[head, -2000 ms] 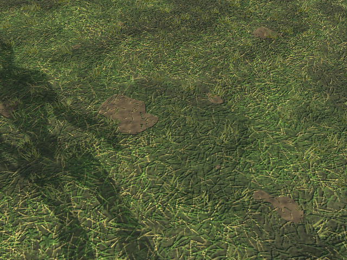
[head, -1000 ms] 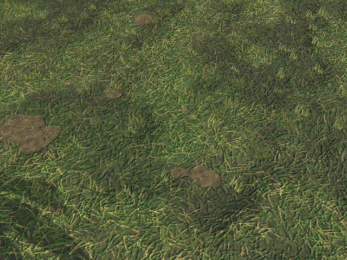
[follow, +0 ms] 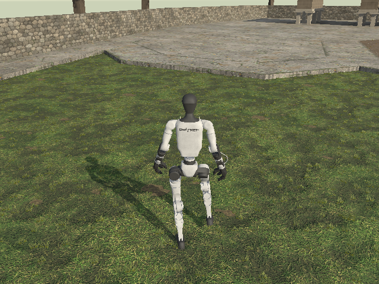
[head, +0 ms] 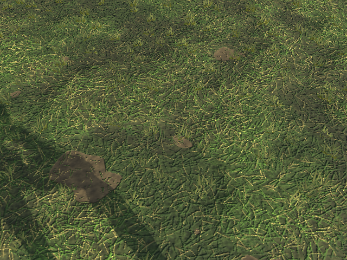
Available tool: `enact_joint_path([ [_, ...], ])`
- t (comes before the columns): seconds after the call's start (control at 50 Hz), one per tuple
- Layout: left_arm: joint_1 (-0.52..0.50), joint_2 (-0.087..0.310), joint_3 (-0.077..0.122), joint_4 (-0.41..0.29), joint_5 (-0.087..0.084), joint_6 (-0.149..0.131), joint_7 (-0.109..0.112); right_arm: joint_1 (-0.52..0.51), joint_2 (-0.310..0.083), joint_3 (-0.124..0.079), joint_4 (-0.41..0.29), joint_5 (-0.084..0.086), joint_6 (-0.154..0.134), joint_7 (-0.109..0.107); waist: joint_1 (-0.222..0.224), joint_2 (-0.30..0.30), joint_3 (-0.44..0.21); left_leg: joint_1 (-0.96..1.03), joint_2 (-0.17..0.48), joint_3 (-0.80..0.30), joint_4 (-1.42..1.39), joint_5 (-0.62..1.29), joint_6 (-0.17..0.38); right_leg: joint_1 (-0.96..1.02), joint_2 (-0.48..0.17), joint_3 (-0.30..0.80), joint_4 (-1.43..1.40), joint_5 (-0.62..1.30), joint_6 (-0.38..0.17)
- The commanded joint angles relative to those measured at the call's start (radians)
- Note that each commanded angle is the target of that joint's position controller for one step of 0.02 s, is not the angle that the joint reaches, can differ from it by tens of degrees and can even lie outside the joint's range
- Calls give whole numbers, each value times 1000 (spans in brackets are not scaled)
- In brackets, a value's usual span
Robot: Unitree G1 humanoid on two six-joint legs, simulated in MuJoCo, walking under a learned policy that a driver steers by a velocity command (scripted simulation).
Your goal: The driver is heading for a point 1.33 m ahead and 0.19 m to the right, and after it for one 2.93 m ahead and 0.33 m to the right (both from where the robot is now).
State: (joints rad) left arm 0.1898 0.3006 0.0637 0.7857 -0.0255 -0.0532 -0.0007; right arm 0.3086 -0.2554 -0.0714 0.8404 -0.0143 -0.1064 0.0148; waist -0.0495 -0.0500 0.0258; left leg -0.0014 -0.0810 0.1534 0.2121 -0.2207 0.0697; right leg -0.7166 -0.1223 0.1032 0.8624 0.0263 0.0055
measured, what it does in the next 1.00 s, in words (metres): walks ahead, turning right: right foot, then left foot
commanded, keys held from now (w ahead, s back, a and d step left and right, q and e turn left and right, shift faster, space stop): w+e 0.40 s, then w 0.60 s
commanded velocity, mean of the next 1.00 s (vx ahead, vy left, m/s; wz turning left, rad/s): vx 0.50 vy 0.00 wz -0.32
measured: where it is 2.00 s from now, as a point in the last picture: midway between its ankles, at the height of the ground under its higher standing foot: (214, 129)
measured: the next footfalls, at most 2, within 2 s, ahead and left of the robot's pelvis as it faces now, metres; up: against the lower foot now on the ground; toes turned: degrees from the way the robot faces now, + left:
right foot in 0.22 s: +0.29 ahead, -0.14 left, +0.00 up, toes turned -9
left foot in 0.68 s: +0.61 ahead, +0.00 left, +0.00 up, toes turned -20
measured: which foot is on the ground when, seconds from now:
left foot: down 0.00-0.20, up 0.22-0.66, down 0.68-1.00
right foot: up 0.00-0.20, down 0.22-0.70, up 0.72-1.00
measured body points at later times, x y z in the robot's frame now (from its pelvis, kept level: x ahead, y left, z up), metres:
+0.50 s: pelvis +0.29 -0.06 +0.00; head +0.32 -0.08 +0.45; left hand +0.45 +0.19 -0.10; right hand +0.41 -0.36 -0.09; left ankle +0.47 +0.09 -0.68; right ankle +0.25 -0.13 -0.74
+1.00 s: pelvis +0.57 -0.08 +0.00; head +0.60 -0.07 +0.45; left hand +0.83 +0.10 -0.09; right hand +0.51 -0.34 -0.11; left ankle +0.58 +0.02 -0.74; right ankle +0.63 -0.28 -0.68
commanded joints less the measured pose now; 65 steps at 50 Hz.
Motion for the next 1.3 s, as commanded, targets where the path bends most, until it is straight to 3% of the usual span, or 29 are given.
enact_joint_path([
  [0.02, -82, 17, -10, -83, 4, -14, -21, -43, -153, -29, -58, 8, -13, -15, -10, 69, 69, -77, 286, -50, -116, 335, 93, 36, 6, -56, -137, 106, -10],
  [0.12, -193, 21, -15, -174, 2, -15, -62, 21, -184, -36, -29, 23, 36, -27, -28, 79, 71, 138, 348, -1, 14, 588, 77, -28, 48, -140, -244, -56, -59],
  [0.16, -142, 55, 2, -187, 1, -7, -69, 2, -217, -43, -41, 25, 53, -38, 21, 130, -3, 165, 350, 28, 154, 933, 55, 100, 117, -203, -238, -163, -98],
  [0.2, 89, 139, 49, -146, -1, 1, -58, -25, -234, -43, -55, 29, 67, -49, 158, 139, -137, 72, 318, 55, 485, 1033, 19, 431, 191, -215, -295, -172, -163],
  [0.22, 247, 213, 81, -115, 0, 12, -37, -21, -208, -30, -72, 21, 57, -53, 230, 56, -230, -160, 273, 55, 776, 740, -21, 742, 100, -42, -336, -144, -220],
  [0.24, 224, 307, 94, -121, -3, 6, -31, 91, -48, 20, -122, -10, 26, -27, 97, -204, -321, -641, 51, -37, 1138, -304, -86, 1105, -167, 531, -390, -261, -420],
  [0.26, 263, 220, 70, -142, 7, -5, -31, -13, -132, 10, -131, 21, -18, -9, 178, -88, -431, -758, 37, -260, 1239, -365, -68, 1170, -213, 730, -522, -324, -448],
  [0.28, 221, 173, 57, -138, 15, -13, -31, -114, -173, -1, -169, 57, -38, 0, 186, -38, -281, -829, 89, -273, 1206, -269, -46, 1072, -183, 570, -551, -258, -390],
  [0.32, 85, 120, 40, -161, 7, -17, -29, -128, -163, 0, -168, 24, -45, -10, 89, 83, -113, -743, 162, -252, 1021, -152, -51, 772, -99, 357, -569, -49, -332],
  [0.4, 36, 121, 37, -180, 15, -21, -11, -85, -139, 0, -172, -2, 1, -14, 22, 35, -59, -611, 184, -222, 852, -76, -120, 524, -34, 222, -635, 124, -328],
  [0.5, 107, 136, 37, -137, 10, -14, 10, -254, -78, 31, -202, 2, 2, -5, 103, -19, -35, -505, 136, -170, 456, 293, -148, 441, 51, 71, -626, 30, -238],
  [0.58, 175, 145, 36, -99, 5, -12, 5, -336, -116, 21, -229, 20, -12, 11, 140, -38, -14, -519, 121, -192, 330, 314, -107, 555, -21, 151, -579, -75, -223],
  [0.66, 154, 148, 38, -87, 10, 0, 7, -245, -157, -3, -218, 19, -23, 16, 70, -71, -22, -429, 99, -171, 261, 172, -32, 655, -61, 198, -461, 89, -182],
  [0.68, 147, 124, 29, -91, 14, 2, 6, -139, -187, -20, -189, 13, -26, 11, 17, -52, -91, -276, 96, -162, 249, 190, -1, 640, -7, 158, -328, 207, -157],
  [0.7, 149, 84, 10, -112, 29, 3, 8, 19, -237, -34, -172, 1, -28, 5, -48, 30, -239, -21, 238, -312, 280, 215, 65, 521, 56, 100, -64, 80, -118],
  [0.72, 297, 10, -11, -119, 7, -11, 7, 114, -316, -58, -134, -4, -16, 11, -2, 335, -361, 317, 441, -765, 193, -7, 235, 149, 217, 5, 300, -417, -35],
  [0.74, 272, 80, -4, -108, -3, -19, 6, 131, -226, -36, -127, 27, -13, 19, -32, 298, -333, 330, 467, -940, 85, -254, 239, -6, 195, 79, 423, -596, -30],
  [0.76, 162, 136, 12, -125, -15, -22, 4, 72, -176, -20, -135, 29, -8, 15, -47, 194, -185, 218, 437, -802, 71, -283, 193, -68, 145, 73, 461, -518, -35],
  [0.8, 49, 115, 9, -158, 14, -28, 5, -21, -142, -5, -145, 10, 3, 11, -8, 95, -51, -6, 355, -599, 39, -83, 163, -37, 67, 8, 364, -385, -33],
  [0.9, 65, 50, -3, -156, 22, -14, 2, -25, -146, -2, -120, 19, -7, 5, 42, 137, -39, -128, 296, -409, -39, 210, 178, 52, 15, -36, 166, -297, 0],
  [1.02, -115, 14, -20, -191, 18, -28, -10, 34, -187, -9, -74, 31, 13, -7, -19, 117, 0, -116, 255, -270, -60, 268, 138, 92, 36, -76, -192, -5, 17],
  [1.12, -237, 27, -15, -235, 7, -43, -35, 108, -199, -11, -27, 39, 36, -10, -49, 121, 34, -18, 308, -298, -5, 288, 122, 110, 68, -82, -324, -19, -15],
  [1.16, -212, 49, -5, -236, 9, -51, -41, 104, -213, -17, -19, 41, 48, -16, -14, 131, 25, 16, 325, -328, 49, 352, 106, 169, 85, -78, -367, -84, -37],
  [1.2, -26, 106, 27, -184, 17, -56, -32, 68, -217, -15, -26, 40, 54, -20, 95, 122, -85, -35, 267, -290, 249, 550, 68, 462, 117, -109, -424, -75, -79],
  [1.22, 144, 165, 48, -153, 32, -55, -20, 52, -170, 4, -50, 24, 49, -19, 171, 81, -226, -195, 213, -256, 487, 421, 32, 753, 3, -10, -368, -41, -133],
  [1.24, 245, 258, 71, -138, 47, -43, -13, 163, -61, 38, -76, 21, 31, -17, 152, -156, -385, -586, 63, -170, 870, -45, -46, 1137, -264, 388, -392, -157, -271],
  [1.26, 264, 180, 52, -133, 38, -36, -13, 154, -114, 27, -62, 39, 18, -14, 172, -189, -425, -707, 58, -282, 1019, -360, -50, 1121, -308, 587, -507, -294, -300],
  [1.28, 206, 130, 34, -128, 29, -34, -10, 75, -186, 2, -81, 62, 17, -12, 167, -116, -256, -776, 109, -289, 1077, -297, -47, 993, -273, 448, -536, -349, -257],
  [1.3, 141, 100, 24, -130, 25, -34, -9, 20, -182, 1, -94, 59, 21, -13, 139, -72, -163, -767, 152, -260, 1056, -213, -48, 857, -232, 324, -567, -324, -230],
])
Keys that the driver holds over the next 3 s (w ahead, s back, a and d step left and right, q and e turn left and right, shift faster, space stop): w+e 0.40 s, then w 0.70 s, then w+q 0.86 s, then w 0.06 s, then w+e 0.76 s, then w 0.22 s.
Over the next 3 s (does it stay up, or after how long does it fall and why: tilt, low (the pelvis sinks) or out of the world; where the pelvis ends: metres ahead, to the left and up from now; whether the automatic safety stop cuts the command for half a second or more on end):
stays up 1.65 -0.20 0.00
